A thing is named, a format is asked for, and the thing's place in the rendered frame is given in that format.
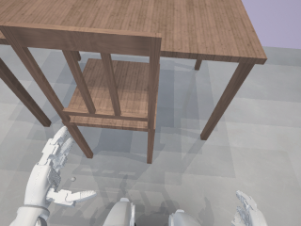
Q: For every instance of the left robot hand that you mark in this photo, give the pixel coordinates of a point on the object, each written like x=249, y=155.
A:
x=46, y=172

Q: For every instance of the table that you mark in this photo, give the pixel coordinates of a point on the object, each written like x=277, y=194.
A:
x=214, y=30

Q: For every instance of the right robot thigh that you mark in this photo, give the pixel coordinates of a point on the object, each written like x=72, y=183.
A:
x=182, y=219

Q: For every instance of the robot left forearm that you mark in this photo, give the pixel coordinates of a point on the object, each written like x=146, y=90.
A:
x=31, y=215

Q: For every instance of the robot left shin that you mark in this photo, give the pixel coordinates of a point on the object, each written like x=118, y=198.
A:
x=124, y=200

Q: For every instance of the chair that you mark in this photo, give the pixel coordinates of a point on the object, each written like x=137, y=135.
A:
x=111, y=94

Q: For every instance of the right robot hand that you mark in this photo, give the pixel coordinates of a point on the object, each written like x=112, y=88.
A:
x=254, y=217

